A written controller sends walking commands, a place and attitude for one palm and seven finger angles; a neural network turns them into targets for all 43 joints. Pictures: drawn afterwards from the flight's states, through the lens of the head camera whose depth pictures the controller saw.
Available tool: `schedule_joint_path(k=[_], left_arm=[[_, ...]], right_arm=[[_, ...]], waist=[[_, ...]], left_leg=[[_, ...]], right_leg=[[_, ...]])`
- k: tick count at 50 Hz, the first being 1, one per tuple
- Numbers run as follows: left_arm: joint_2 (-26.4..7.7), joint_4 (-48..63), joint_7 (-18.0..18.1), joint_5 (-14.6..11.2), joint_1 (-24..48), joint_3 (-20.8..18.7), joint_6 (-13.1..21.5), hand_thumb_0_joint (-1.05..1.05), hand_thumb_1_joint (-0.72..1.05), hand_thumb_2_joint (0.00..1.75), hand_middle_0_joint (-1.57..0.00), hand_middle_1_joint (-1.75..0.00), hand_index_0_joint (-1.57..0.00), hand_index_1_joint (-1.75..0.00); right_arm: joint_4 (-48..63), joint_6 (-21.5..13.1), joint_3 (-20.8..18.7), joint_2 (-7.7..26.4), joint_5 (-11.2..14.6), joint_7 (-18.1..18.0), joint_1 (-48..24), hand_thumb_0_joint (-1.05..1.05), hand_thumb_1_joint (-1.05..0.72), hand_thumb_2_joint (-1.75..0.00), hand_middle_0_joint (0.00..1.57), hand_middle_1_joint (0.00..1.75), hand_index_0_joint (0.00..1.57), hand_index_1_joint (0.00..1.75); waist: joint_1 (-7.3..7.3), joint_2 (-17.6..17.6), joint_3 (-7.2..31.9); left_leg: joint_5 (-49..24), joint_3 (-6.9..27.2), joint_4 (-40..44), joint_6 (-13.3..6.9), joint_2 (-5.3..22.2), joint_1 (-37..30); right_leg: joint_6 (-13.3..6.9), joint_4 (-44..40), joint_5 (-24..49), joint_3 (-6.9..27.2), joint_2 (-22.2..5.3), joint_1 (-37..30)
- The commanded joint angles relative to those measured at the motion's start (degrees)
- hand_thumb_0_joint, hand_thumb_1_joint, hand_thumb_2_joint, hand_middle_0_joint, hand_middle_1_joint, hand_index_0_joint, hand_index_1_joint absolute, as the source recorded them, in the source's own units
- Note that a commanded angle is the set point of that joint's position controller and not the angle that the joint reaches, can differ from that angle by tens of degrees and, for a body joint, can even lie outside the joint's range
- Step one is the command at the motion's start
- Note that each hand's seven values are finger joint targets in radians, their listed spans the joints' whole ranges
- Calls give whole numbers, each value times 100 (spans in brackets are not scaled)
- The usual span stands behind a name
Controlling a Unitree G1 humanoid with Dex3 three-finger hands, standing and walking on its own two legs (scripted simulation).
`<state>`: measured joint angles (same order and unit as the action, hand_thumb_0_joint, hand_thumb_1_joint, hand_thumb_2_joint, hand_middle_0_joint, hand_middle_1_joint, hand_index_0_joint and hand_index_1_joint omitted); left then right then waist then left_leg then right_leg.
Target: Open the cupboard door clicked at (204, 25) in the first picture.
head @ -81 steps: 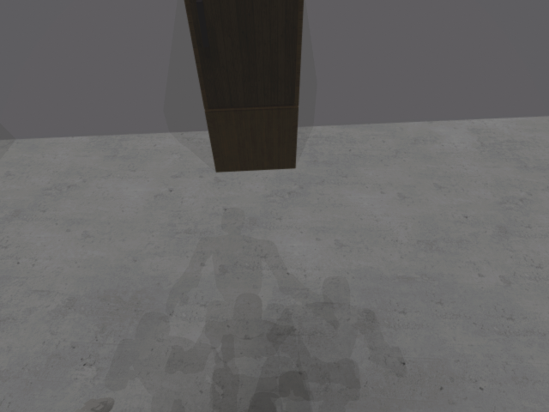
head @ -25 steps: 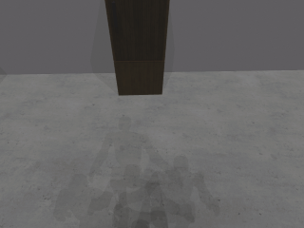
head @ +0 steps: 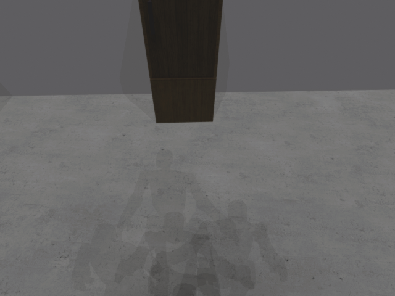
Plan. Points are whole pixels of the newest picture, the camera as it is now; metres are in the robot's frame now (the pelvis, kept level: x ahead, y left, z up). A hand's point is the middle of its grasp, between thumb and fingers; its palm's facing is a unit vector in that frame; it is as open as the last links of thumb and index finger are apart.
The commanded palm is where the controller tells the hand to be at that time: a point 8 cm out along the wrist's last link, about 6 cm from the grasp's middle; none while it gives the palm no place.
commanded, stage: walk to a spot facing it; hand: left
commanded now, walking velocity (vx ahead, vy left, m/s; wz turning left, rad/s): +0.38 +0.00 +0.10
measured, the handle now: (151, 17) +1.42 +0.34 +0.02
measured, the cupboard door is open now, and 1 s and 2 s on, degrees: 0 0 0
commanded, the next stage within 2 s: take the last steps up to it in 1.28 s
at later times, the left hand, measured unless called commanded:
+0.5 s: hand (122, 285) +0.18 +0.20 -0.18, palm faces +0.00 -0.98 -0.18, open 7.3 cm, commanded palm none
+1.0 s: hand (141, 242) +0.30 +0.18 -0.21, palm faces +0.20 -0.97 -0.15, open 7.3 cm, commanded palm none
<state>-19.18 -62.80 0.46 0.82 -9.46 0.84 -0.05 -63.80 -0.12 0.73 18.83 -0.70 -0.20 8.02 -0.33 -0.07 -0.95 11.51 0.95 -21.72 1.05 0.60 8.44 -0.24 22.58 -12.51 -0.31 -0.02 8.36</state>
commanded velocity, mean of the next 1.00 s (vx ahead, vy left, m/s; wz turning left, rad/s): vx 0.38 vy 0.00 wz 0.09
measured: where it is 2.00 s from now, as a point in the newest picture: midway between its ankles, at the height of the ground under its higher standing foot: (199, 212)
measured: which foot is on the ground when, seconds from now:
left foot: down 0.00-0.60, up 0.62-0.98, down 1.00-1.00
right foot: down 0.00-0.22, up 0.24-0.58, down 0.60-1.00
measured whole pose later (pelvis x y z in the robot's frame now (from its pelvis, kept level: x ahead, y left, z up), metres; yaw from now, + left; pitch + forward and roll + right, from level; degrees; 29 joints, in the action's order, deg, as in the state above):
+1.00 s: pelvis +0.35 +0.01 -0.02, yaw +8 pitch -2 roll -3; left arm -11.1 -63.2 0.1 1.8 -21.4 -2.5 2.8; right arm -56.1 -2.9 -3.2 10.6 -1.4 1.6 9.7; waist -1.5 -1.3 -0.5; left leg 12.4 -8.2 -35.2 -1.0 6.2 22.2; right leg 1.0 31.0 -22.8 -13.9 -3.7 5.3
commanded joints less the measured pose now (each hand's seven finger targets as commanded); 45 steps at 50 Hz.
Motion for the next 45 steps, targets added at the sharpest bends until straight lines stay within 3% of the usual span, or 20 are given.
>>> schedule_joint_path(k=[1,6,9,10,11,12,13,14,17,24,26,28,29,30,31,33,35,37,40,45], left_arm=[[-572,186,-33,47,-498,-176,-35,0,90,90,-20,-30,-20,-30],[-677,249,-28,34,-1062,-372,90,0,90,90,-20,-30,-20,-30],[-403,322,-38,28,-924,-378,133,0,90,90,-20,-30,-20,-30],[-198,376,-56,32,-806,-357,121,0,90,90,-20,-30,-20,-30],[128,514,-75,33,-592,-307,132,0,90,90,-20,-30,-20,-30],[230,779,-45,65,-55,-259,205,0,90,90,-20,-30,-20,-30],[202,839,-44,60,108,-301,252,0,90,90,-20,-30,-20,-30],[190,815,-88,58,132,-308,297,0,90,90,-20,-30,-20,-30],[518,692,-181,50,-128,-325,223,0,90,90,-20,-30,-20,-30],[779,886,-251,18,426,-372,199,0,90,90,-20,-30,-20,-30],[673,803,-236,33,95,-431,226,0,90,90,-20,-30,-20,-30],[354,384,-187,79,-1325,-546,322,0,90,90,-20,-30,-20,-30],[-207,164,-97,127,-2202,-687,402,0,90,90,-20,-30,-20,-30],[-799,67,-16,77,-2568,-800,401,0,90,90,-20,-30,-20,-30],[-710,136,-9,-9,-2171,-790,362,0,90,90,-20,-30,-20,-30],[-74,374,28,43,-1103,-574,368,0,90,90,-20,-30,-20,-30],[298,463,64,99,-687,-461,410,0,90,90,-20,-30,-20,-30],[353,428,59,107,-691,-446,428,0,90,90,-20,-30,-20,-30],[265,416,49,119,-664,-480,445,0,90,90,-20,-30,-20,-30],[47,300,-1,114,-1014,-499,427,0,90,90,-20,-30,-20,-30]], right_arm=[[230,2,-117,390,-79,12,310,0,-90,-90,20,30,20,30],[466,-114,-184,122,-65,26,509,0,-90,-90,20,30,20,30],[337,-213,-228,-36,-28,36,1071,0,-90,-90,20,30,20,30],[171,-243,-265,49,-41,23,1535,0,-90,-90,20,30,20,30],[-53,-289,-376,373,-89,-7,2231,0,-90,-90,20,30,20,30],[-214,-334,-405,448,-102,-96,2835,0,-90,-90,20,30,20,30],[-266,-346,-340,252,-71,-153,2845,0,-90,-90,20,30,20,30],[-208,-393,-315,86,-45,-165,2728,0,-90,-90,20,30,20,30],[-121,-503,-301,-140,-45,-202,2321,0,-90,-90,20,30,20,30],[-329,-505,-367,-285,-81,-201,2402,0,-90,-90,20,30,20,30],[-351,-482,-392,-211,-67,-207,2293,0,-90,-90,20,30,20,30],[-326,-465,-414,-188,-21,-173,2204,0,-90,-90,20,30,20,30],[-210,-461,-383,-418,33,-93,2284,0,-90,-90,20,30,20,30],[4,-466,-335,-824,76,-83,2408,0,-90,-90,20,30,20,30],[93,-421,-376,-676,72,-62,1898,0,-90,-90,20,30,20,30],[223,-344,-419,-774,-37,-2,1400,0,-90,-90,20,30,20,30],[109,-196,-398,-940,-96,29,1698,0,-90,-90,20,30,20,30],[135,-98,-412,-960,-99,52,1782,0,-90,-90,20,30,20,30],[409,-78,-419,-990,-79,142,1374,0,-90,-90,20,30,20,30],[798,-221,-425,-823,-56,237,596,0,-90,-90,20,30,20,30]], waist=[[-57,-376,-318],[-95,-829,-549],[212,-284,-618],[381,352,-709],[605,1474,-698],[800,1719,-963],[691,1055,-1129],[601,556,-1006],[273,752,-712],[265,818,-811],[28,669,-639],[-601,256,65],[-918,-627,735],[-769,-1733,1186],[-770,-1155,823],[-286,-573,-266],[106,-420,-347],[252,-600,-320],[273,-572,-507],[47,-447,-575]], left_leg=[[1659,248,-32,-184,271,764],[1216,-314,-1411,-192,168,1488],[973,-417,-646,-264,262,326],[1042,149,-147,-405,536,-220],[1193,1561,638,-830,1482,-785],[321,2609,1104,-1224,2064,-1186],[-536,2616,971,-1484,2248,-1241],[-1227,2343,811,-1545,2221,-1324],[-1243,1189,968,-1278,1685,-957],[-1426,231,1028,-992,1352,-373],[-2201,101,511,-921,1378,-269],[-2685,-282,-1323,-627,964,162],[-1132,-520,-3086,-420,571,1327],[1943,-413,-5118,-305,-38,2497],[1867,-12,-5754,-421,314,2672],[980,51,-5751,-396,754,2799],[704,-41,-5208,-261,891,2298],[570,-232,-4568,-134,911,2091],[295,-457,-3324,-52,925,1848],[222,-802,-1901,-121,677,1489]], right_leg=[[-198,-687,-2224,934,-699,373],[-828,-1020,-2332,1736,-1509,89],[-698,-289,-1530,920,-1136,921],[-454,527,-1449,375,-641,1484],[-153,2197,-1401,-476,-35,2317],[-96,3345,-1992,-402,61,3309],[-146,3926,-1798,-45,-291,3680],[-125,4102,-1579,35,-485,3768],[14,3850,-930,-137,-683,3231],[-47,1781,-59,-757,-438,1989],[-173,1476,0,-802,-285,1214],[-277,968,253,-886,-100,-630],[-620,542,-389,470,-1275,-1980],[-1176,-466,-814,3099,-2899,-2323],[-1287,-962,-2070,3196,-2886,-1534],[-961,-1158,-2358,2142,-2483,245],[-775,-1224,-1564,1015,-2136,1007],[-698,-1285,-1104,325,-1926,1255],[-722,-1413,-1066,-147,-1789,1438],[-736,-1137,-949,-176,-1811,758]])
